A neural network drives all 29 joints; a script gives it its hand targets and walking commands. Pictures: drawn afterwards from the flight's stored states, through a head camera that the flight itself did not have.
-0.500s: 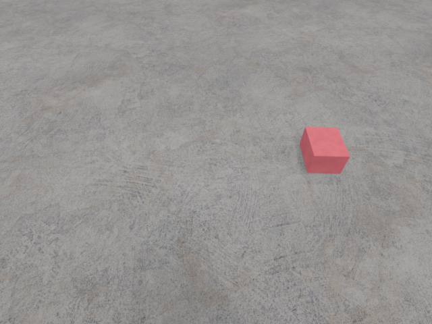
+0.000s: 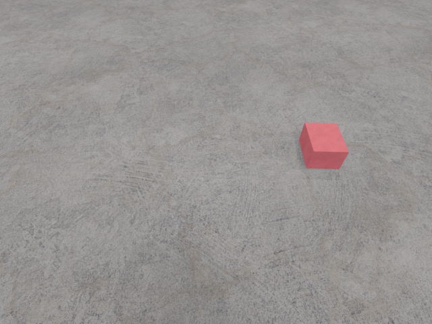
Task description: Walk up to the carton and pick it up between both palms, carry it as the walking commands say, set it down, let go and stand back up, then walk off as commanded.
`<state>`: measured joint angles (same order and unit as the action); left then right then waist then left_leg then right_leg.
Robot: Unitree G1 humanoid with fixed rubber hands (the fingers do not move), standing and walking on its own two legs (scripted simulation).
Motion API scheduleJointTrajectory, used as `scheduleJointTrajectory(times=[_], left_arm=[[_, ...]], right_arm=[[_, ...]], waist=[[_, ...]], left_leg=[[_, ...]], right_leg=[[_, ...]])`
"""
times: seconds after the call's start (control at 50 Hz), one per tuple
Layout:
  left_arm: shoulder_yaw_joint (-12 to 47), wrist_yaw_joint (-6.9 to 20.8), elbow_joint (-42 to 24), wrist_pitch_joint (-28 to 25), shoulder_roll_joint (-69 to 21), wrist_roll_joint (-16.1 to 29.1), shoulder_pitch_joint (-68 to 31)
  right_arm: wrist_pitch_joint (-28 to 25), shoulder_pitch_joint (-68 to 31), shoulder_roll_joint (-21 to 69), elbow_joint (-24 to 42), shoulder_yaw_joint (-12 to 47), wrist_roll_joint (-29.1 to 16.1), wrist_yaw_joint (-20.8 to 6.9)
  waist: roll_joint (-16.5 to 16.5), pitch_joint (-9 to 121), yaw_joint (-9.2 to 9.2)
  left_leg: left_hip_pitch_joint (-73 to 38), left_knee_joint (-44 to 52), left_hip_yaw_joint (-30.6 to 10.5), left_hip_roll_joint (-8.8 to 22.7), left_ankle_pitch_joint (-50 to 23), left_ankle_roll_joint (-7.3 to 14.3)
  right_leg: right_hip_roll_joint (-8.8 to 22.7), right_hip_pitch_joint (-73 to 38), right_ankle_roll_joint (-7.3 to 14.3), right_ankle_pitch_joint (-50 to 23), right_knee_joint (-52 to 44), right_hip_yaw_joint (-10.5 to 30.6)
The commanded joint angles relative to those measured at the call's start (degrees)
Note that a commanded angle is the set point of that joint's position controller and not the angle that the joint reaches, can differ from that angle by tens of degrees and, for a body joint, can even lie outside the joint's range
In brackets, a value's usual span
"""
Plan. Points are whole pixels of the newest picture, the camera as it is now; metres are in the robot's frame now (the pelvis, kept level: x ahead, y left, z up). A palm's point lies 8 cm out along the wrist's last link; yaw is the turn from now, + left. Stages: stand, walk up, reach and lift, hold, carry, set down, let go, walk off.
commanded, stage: stand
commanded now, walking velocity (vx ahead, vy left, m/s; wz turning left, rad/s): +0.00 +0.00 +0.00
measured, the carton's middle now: (321, 145) +1.21 -0.70 -0.70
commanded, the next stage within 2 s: none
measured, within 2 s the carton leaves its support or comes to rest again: neither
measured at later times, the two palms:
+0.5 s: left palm out of the picture +0.07 +0.32 -0.11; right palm out of the picture +0.08 -0.29 -0.10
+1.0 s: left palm out of the picture +0.08 +0.33 -0.11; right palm out of the picture +0.08 -0.29 -0.09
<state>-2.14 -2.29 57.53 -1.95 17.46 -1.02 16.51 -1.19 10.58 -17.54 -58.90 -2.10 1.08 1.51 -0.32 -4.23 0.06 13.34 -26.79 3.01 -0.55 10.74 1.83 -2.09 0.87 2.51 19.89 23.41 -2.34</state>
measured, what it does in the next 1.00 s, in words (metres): stands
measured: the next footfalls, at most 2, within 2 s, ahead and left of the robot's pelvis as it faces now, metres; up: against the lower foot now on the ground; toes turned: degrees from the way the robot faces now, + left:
none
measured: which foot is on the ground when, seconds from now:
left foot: down 0.00-1.00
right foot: down 0.00-1.00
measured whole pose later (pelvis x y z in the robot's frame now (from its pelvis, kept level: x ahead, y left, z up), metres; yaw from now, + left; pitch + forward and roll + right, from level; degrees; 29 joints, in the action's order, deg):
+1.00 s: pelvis +0.00 +0.03 +0.01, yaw -1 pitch -2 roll +0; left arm 0.3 -0.6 60.6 -1.5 22.6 -0.4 8.9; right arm -1.8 4.1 -22.3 -63.3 -0.3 0.1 0.2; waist -1.0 -2.7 0.6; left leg 10.2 -19.5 5.0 -2.1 7.2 3.6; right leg -0.3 -1.3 0.4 16.0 16.9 -0.4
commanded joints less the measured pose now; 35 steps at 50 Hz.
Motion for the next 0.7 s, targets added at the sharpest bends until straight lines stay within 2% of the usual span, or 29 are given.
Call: scheduleJointTrajectory(times=[0.0, 0.26, 0.68], left_arm=[[-1.06, 0.24, -1.62, -0.24, 8.06, 0.23, 2.16], [-0.13, 1.53, -0.91, -0.14, 12.29, 0.71, -4.33], [0.71, 1.63, 1.16, -0.12, 14.02, 0.64, -7.33]], right_arm=[[-0.57, 0.16, -8.03, 1.97, -0.86, -0.24, -0.17], [-1.25, -6.01, -12.87, 0.62, 0.01, -0.9, -0.83], [-1.3, -7.74, -14.5, -1.98, 0.28, -0.97, -1.04]], waist=[[-0.39, 0.32, 0.19], [0.75, 1.8, 0.31], [0.25, 3.66, 0.47]], left_leg=[[-6.27, 2.72, -8.3, 7.72, -12.29, 2.62], [-7.37, 7.95, -9.88, 8.81, -8.19, 1.86], [-9.92, 9.65, -9.69, 8.9, -10.59, 1.27]], right_leg=[[9.46, 7.35, -0.34, -13.68, -6.01, 7.4], [9.11, 5.69, -0.56, -9.51, -8.73, 7.43], [9.66, 5.53, -0.89, -10.08, -9.82, 7.37]])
